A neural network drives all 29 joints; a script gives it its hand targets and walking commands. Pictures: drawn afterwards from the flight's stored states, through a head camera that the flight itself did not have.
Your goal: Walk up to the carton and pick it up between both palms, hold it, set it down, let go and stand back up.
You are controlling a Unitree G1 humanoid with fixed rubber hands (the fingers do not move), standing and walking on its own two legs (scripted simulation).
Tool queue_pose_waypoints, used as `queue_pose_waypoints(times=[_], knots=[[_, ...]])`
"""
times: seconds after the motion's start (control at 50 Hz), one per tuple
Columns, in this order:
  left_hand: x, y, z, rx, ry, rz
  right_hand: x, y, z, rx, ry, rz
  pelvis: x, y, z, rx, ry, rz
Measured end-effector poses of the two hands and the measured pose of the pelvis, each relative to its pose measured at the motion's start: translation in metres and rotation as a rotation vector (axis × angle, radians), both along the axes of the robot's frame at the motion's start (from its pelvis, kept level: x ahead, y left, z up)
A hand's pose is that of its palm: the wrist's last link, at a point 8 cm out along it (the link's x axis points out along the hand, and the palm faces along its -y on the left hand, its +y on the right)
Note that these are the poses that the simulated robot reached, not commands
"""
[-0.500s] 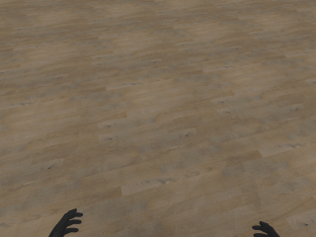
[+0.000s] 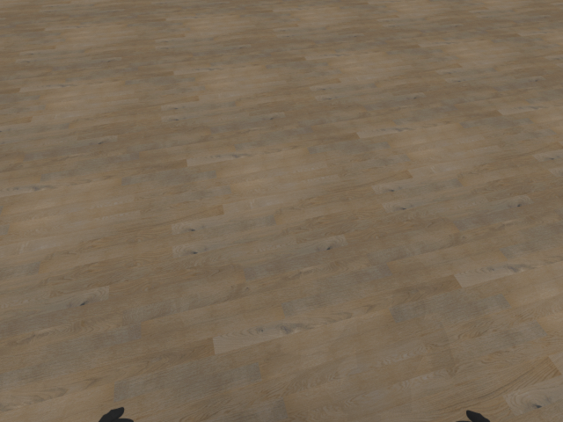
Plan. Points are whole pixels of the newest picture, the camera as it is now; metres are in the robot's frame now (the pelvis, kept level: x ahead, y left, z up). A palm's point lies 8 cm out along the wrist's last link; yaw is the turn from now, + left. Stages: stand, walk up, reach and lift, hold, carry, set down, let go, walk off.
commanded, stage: stand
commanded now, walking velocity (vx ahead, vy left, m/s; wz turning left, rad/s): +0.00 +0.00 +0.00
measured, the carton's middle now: out of the picture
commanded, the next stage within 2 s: walk up in 1.16 s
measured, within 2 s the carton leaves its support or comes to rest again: neither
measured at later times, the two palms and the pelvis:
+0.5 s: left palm out of the picture +0.08 +0.29 -0.10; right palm out of the picture +0.08 -0.29 -0.10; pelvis +0.00 +0.00 +0.02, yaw +0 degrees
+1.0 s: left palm out of the picture +0.09 +0.27 -0.09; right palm out of the picture +0.08 -0.32 -0.09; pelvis +0.00 -0.02 +0.02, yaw +0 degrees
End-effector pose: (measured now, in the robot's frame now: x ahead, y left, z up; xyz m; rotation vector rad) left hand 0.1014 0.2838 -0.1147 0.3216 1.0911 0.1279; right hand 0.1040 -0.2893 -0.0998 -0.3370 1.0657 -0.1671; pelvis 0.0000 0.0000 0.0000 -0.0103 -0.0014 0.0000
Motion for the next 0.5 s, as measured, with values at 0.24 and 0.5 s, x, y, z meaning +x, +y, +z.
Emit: queue_pose_waypoints(times=[0.24,0.5], knots=[[-0.007,0.010,0.007,0.011,0.040,0.024,-0.012,0.007,0.002,0.005,0.060,-0.015,0.001,0.005,0.011,-0.001,-0.018,0.000],[-0.021,0.008,0.016,0.021,0.087,0.048,-0.026,-0.003,0.003,0.011,0.108,-0.035,-0.001,0.000,0.020,0.010,-0.028,0.001]])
